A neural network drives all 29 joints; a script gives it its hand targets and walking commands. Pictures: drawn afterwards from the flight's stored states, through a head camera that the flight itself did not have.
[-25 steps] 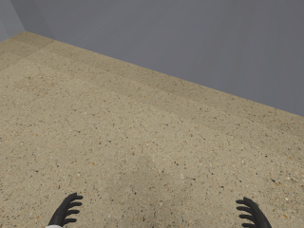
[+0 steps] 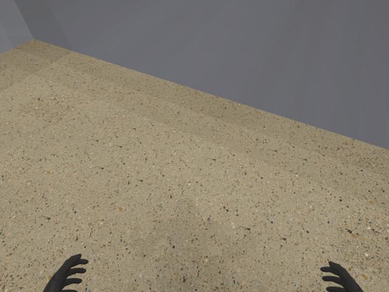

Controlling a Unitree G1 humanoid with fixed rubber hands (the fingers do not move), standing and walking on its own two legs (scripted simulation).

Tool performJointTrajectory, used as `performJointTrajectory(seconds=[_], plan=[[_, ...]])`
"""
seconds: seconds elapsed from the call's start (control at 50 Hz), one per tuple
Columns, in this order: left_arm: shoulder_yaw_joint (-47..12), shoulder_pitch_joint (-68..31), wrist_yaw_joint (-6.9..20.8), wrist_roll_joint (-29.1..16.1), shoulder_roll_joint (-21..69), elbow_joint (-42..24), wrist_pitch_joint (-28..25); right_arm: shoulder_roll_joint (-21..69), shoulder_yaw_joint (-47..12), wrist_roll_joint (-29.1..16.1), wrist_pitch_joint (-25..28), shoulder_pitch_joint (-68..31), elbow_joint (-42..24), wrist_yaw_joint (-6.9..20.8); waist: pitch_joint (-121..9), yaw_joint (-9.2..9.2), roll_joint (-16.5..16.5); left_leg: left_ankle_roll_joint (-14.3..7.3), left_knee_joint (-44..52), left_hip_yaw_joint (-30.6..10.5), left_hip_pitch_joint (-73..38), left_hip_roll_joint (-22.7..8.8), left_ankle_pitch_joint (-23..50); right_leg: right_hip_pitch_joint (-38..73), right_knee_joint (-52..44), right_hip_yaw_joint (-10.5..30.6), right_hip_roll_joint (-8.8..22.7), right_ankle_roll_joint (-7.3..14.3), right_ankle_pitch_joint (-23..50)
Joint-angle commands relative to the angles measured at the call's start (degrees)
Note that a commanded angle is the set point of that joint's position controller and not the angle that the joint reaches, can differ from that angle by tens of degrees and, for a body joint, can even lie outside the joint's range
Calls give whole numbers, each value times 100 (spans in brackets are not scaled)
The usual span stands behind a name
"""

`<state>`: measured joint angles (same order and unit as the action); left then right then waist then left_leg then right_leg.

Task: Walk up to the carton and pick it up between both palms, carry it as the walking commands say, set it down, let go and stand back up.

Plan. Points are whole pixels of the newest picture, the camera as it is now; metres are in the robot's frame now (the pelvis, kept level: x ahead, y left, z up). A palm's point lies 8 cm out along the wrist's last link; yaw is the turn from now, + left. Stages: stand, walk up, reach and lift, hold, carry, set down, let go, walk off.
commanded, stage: stand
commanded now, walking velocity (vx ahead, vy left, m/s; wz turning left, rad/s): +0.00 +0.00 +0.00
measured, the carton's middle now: out of the picture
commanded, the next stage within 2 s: walk up in 0.48 s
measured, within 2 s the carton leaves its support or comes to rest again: neither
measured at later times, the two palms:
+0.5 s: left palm out of the picture +0.12 +0.31 -0.07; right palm out of the picture +0.12 -0.31 -0.07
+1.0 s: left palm out of the picture +0.02 +0.33 -0.13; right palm out of the picture +0.09 -0.22 -0.10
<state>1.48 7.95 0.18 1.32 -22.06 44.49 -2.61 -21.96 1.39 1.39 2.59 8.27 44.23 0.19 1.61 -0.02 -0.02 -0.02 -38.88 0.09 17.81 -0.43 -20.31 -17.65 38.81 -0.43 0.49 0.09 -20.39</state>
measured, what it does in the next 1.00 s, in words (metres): lifts its right foot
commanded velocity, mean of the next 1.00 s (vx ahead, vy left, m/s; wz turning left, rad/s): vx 0.01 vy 0.01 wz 0.17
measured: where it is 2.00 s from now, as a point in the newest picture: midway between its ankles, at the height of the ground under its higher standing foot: outside the picture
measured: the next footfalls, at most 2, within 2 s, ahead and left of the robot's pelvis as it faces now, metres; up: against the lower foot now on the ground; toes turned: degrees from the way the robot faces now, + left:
right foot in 1.34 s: +0.02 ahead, -0.10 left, +0.00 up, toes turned +18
left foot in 1.70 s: -0.09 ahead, +0.14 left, +0.00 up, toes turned +36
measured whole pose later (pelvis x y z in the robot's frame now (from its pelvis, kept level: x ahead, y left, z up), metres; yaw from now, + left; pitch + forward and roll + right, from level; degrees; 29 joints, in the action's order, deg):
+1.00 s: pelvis -0.03 +0.04 +0.01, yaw +11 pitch +0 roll -1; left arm 2.7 7.0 -1.3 1.9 -17.1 50.6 3.4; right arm -16.6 2.2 0.2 -1.9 10.2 52.7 1.3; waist 7.5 0.0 2.7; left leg -4.4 -33.2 3.3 19.3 1.8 -13.9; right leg -27.9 58.4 0.5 3.5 -1.4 -27.9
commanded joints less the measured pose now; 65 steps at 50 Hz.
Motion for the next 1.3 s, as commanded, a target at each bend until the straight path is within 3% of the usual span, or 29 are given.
performJointTrajectory(seconds=[0.0, 0.64, 0.66, 0.68, 0.7, 0.72, 0.74, 0.76, 0.82, 0.84, 0.86, 0.88, 0.9, 0.92, 0.96, 0.98, 1.0, 1.02, 1.1, 1.18, 1.24, 1.28], plan=[[218, -264, -22, -15, -957, -242, -69, -957, 218, -13, 71, -257, -249, -24, -421, 1, -8, -359, 776, -533, -178, -458, 1065, 195, -768, 540, 462, 368, 1074], [50, -568, -20, -56, -1019, 1092, 27, -1018, 65, -56, -28, -582, 1112, -18, -254, 6, -7, -177, 2055, -565, -935, -622, 1347, 914, -2048, 558, 634, 195, 1340], [211, 545, -179, -50, -937, 1146, 364, -456, 167, 58, -356, -656, 699, 218, -58, 438, 188, -2, 811, -31, 686, 32, 337, 1540, -2099, 1376, 1742, 504, -251], [221, 254, -229, -46, -997, 1026, 411, -270, 39, 39, -392, -673, 777, 212, 228, 344, 1445, 28, 179, 139, 855, 58, 758, 1480, -2224, 1122, 1840, 649, 1130], [217, 154, -248, -9, -854, 836, 437, -203, 120, 22, -414, -564, 710, 195, 165, 257, 1593, -9, -394, 67, 836, 11, -500, 1131, -2195, 1141, 2039, 832, 2220], [222, 94, -245, 21, -830, 733, 448, -243, 165, -29, -447, -430, 680, 183, 55, 219, 1378, -12, -800, 134, 695, -93, -909, 992, -1978, 921, 2099, 934, 2966], [225, 26, -244, 47, -766, 617, 451, -267, 198, -77, -448, -287, 685, 175, -99, 177, 1094, 2, -857, 276, 598, -74, -928, 967, -1730, 663, 2044, 974, 3437], [285, -46, -218, 67, -782, 537, 463, -262, 179, -90, -463, -185, 719, 209, -262, 104, 953, 12, -766, 358, 331, -64, -723, 817, -1673, 490, 2022, 871, 3192], [379, -165, -175, 76, -723, 487, 504, -195, 112, -131, -448, 157, 775, 221, -313, -146, 966, 1, 580, 739, -462, 114, 354, 440, -1018, 24, 1663, 543, 2285], [322, -203, -150, 89, -558, 462, 493, -323, 138, -125, -426, 292, 806, 197, -199, -238, 757, -126, 1080, 580, -851, 27, 693, 2, -552, -181, 1465, 350, 1706], [225, -136, -130, 128, -223, 374, 495, -722, 216, -103, -394, 479, 837, 178, -57, -281, -533, -424, 1683, -708, -1205, -841, 1605, -855, 644, -585, 842, 108, 275], [175, -238, -142, 164, 38, 94, 539, -1292, 411, -72, -371, 738, 745, 152, -9, -287, -1792, -1032, 2156, -2871, -1378, -2226, 2834, -2118, 1667, -342, 127, -151, -1989], [272, -337, -207, 74, -168, 32, 585, -1186, 434, -80, -371, 983, 728, 120, -365, -328, -1347, -1345, 2148, -3092, -1356, -2373, 3047, -2043, 2207, 361, 371, -116, -1899], [268, -305, -202, 41, -147, 70, 566, -979, 416, -94, -388, 715, 678, 77, -396, -238, -940, -1258, 2061, -2607, -1245, -2118, 2669, -2009, 2354, 502, 466, -108, -1460], [250, -152, -164, 53, -89, 253, 523, -675, 367, -137, -397, 77, 481, 39, -456, 7, -615, -947, 1934, -1737, -1015, -1470, 2383, -1738, 2463, 379, 441, -130, -563], [261, -104, -139, 56, -88, 319, 535, -583, 343, -140, -381, -2, 426, 42, -528, 55, -629, -860, 1909, -1479, -872, -1281, 2575, -1520, 2402, 300, 386, -166, -379], [161, 17, -118, 9, -75, 499, 568, -404, 176, -89, -349, 83, 216, 36, -455, 159, -457, -895, 1786, -1342, -718, -1241, 2280, -1135, 2575, 410, 490, -31, -194], [177, 248, -108, -58, 54, 469, 505, -249, 218, 46, -405, 146, 143, -22, -616, 54, -605, -681, 1989, -1194, -568, -1147, 2061, -859, 2273, 16, 414, -254, -509], [167, -112, -114, -66, 96, 233, 560, -388, 362, 113, -522, 465, 136, -44, -237, -186, -839, -749, 2287, -1790, -683, -1166, 1110, -895, 1251, -109, 303, -300, -654], [162, -4, -144, -81, 129, 63, 506, -456, 432, 136, -563, 506, 34, -32, -306, -249, -804, -870, 2323, -2270, -860, -1261, 1118, -763, 649, -54, 152, -257, -709], [138, 243, -161, -106, 153, -8, 480, -489, 433, 142, -591, 375, -59, -15, -387, -172, -790, -855, 2289, -2380, -688, -1171, 1226, -325, 84, -72, 14, -158, -701], [117, 673, -192, -112, 193, 53, 474, -489, 420, 117, -611, 115, -148, -4, -409, 59, -735, -668, 2170, -2240, -225, -915, 985, 494, -860, -145, -76, -96, -244]])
